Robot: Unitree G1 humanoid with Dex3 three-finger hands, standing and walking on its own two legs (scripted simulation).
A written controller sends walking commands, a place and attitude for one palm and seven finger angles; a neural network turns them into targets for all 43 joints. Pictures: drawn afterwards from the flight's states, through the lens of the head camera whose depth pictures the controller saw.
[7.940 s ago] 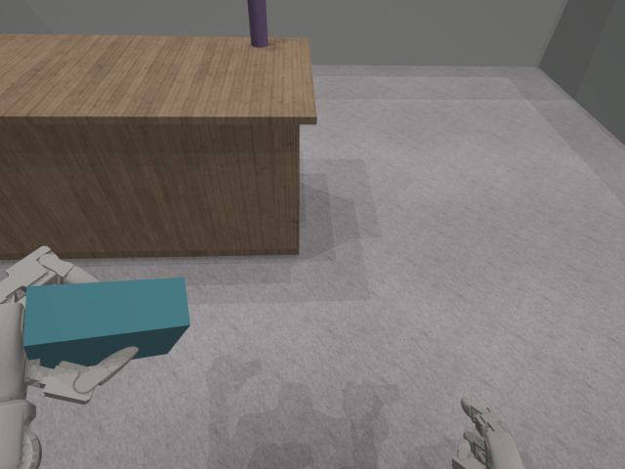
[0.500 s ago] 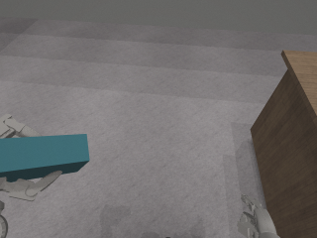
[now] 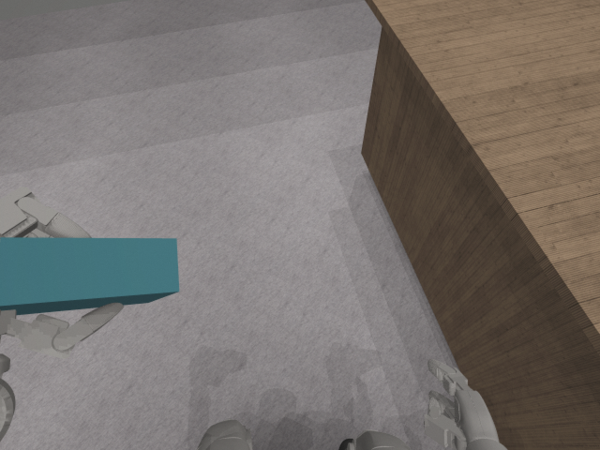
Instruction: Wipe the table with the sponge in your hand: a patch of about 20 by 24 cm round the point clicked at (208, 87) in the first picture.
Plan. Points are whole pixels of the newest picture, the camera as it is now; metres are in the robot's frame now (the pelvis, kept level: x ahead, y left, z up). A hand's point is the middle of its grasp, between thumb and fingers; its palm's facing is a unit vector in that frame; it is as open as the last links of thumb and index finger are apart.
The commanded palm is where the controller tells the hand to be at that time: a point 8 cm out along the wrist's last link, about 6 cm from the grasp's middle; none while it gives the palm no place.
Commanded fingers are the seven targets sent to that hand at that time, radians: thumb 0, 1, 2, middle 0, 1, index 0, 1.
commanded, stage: turn to face it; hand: left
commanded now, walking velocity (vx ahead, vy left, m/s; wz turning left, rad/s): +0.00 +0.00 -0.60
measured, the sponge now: (116, 276) +0.26 +0.19 +0.14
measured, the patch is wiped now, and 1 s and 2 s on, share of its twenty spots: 0.00 0.00 0.00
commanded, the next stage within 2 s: none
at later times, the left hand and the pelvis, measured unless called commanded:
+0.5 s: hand (110, 292) +0.24 +0.17 +0.18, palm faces +0.15 -0.90 -0.41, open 9.5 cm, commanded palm +0.20 +0.22 +0.19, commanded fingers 0.00 0.10 1.30 -1.20 -1.60 -1.20 -1.60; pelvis -0.04 +0.00 +0.01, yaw -17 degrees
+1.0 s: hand (321, 357) +0.19 -0.01 +0.19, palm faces -0.24 -0.74 -0.62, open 9.5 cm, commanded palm +0.17 +0.08 +0.19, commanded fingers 0.00 0.10 1.30 -1.20 -1.60 -1.20 -1.60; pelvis -0.13 -0.05 +0.01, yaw -37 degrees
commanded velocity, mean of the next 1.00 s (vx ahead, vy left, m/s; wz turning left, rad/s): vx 0.00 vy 0.00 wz -0.60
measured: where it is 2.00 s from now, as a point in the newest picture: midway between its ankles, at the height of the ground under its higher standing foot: outside the picture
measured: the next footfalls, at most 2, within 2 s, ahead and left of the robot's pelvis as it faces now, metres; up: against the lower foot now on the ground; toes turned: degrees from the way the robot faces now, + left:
left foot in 0.44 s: +0.04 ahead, +0.12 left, +0.00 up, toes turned -11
right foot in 0.76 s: -0.09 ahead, -0.15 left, +0.00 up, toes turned -35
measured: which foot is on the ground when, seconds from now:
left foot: up 0.00-0.42, down 0.44-0.78, up 0.80-1.00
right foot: down 0.00-0.44, up 0.46-0.74, down 0.76-1.00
